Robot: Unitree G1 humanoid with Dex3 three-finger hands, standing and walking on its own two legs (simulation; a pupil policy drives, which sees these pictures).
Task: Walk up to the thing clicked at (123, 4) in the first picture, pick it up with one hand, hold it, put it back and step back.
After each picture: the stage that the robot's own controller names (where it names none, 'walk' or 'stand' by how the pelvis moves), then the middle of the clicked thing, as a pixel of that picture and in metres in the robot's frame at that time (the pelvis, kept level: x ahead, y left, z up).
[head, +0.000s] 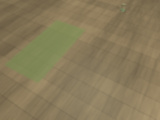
stand; (123, 7) +2.19 -0.60 -0.72
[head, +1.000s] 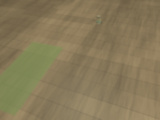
walk; (98, 19) +2.10 -0.08 -0.69
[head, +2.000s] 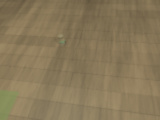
walk; (61, 39) +1.42 +0.36 -0.71
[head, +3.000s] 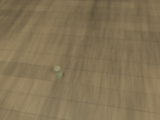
walk; (58, 72) +0.92 +0.34 -0.72
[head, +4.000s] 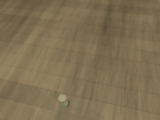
walk; (63, 101) +0.60 +0.24 -0.71
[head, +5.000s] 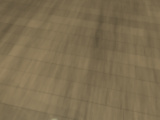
walk; out of the picture +0.43 +0.19 -0.70
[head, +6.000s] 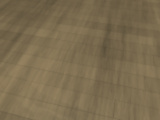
stand; out of the picture +0.37 +0.17 -0.72
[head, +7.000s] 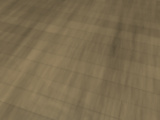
stand; out of the picture +0.37 +0.15 -0.72
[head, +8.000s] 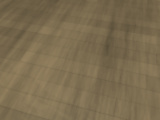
stand; out of the picture +0.39 +0.18 -0.72
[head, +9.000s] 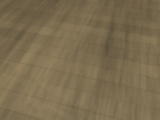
stand; out of the picture +0.37 +0.19 -0.73
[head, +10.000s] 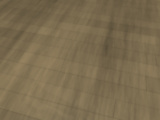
go down; out of the picture +0.37 +0.19 -0.73
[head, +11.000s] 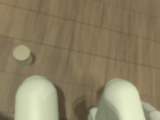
go down; (23, 56) +0.44 +0.24 -0.31
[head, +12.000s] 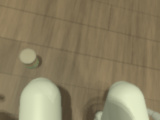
approach; (29, 59) +0.43 +0.25 -0.30
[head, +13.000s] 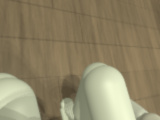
close in; out of the picture +0.41 +0.29 -0.22
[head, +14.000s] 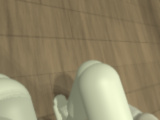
close; out of the picture +0.41 +0.30 -0.22
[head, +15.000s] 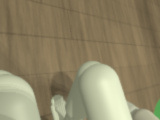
lift; out of the picture +0.39 +0.29 -0.23
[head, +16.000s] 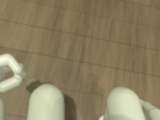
lift; (36, 87) +0.35 +0.23 -0.35
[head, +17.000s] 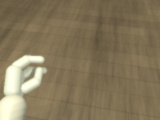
close; out of the picture +0.28 +0.18 -0.66
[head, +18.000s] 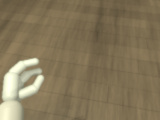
stand; out of the picture +0.29 +0.20 -0.67
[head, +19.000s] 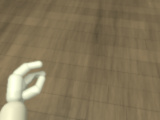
stand; out of the picture +0.29 +0.19 -0.68
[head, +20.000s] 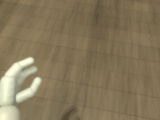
stand; out of the picture +0.30 +0.19 -0.62
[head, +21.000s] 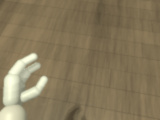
stand; out of the picture +0.30 +0.19 -0.60
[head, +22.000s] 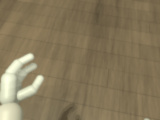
stand; out of the picture +0.31 +0.19 -0.60
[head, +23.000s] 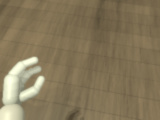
stand; out of the picture +0.30 +0.20 -0.63
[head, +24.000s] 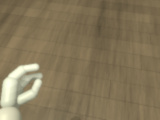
stand; out of the picture +0.29 +0.20 -0.66
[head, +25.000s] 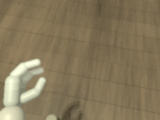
stand; out of the picture +0.30 +0.20 -0.59
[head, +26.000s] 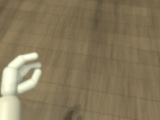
stand; out of the picture +0.29 +0.19 -0.64
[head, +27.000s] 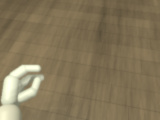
stand; out of the picture +0.29 +0.20 -0.67
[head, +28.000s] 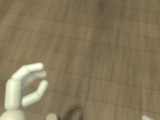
close; out of the picture +0.31 +0.20 -0.57
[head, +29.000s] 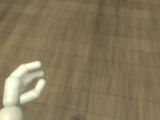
stand; out of the picture +0.30 +0.20 -0.64
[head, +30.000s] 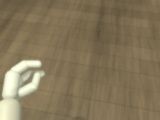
close; out of the picture +0.28 +0.19 -0.67
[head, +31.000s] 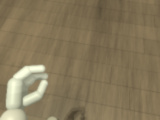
close; out of the picture +0.30 +0.20 -0.59
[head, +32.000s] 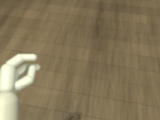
stand; out of the picture +0.29 +0.19 -0.67
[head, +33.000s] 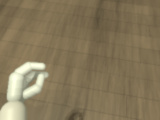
stand; out of the picture +0.29 +0.20 -0.64
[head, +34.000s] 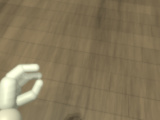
close; out of the picture +0.30 +0.19 -0.62
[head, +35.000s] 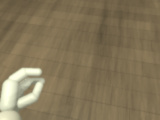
close; out of the picture +0.28 +0.19 -0.67
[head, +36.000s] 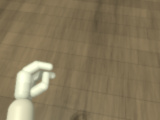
stand; out of the picture +0.29 +0.20 -0.65
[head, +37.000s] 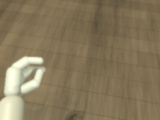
close; out of the picture +0.29 +0.19 -0.64
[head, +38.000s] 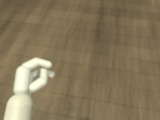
stand; out of the picture +0.29 +0.19 -0.68
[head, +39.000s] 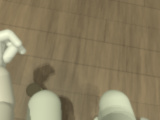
crouch; (35, 91) +0.34 +0.21 -0.39
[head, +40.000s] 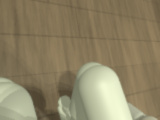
lower; out of the picture +0.32 +0.26 -0.23
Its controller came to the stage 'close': yes
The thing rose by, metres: 0.02
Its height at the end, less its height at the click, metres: +0.00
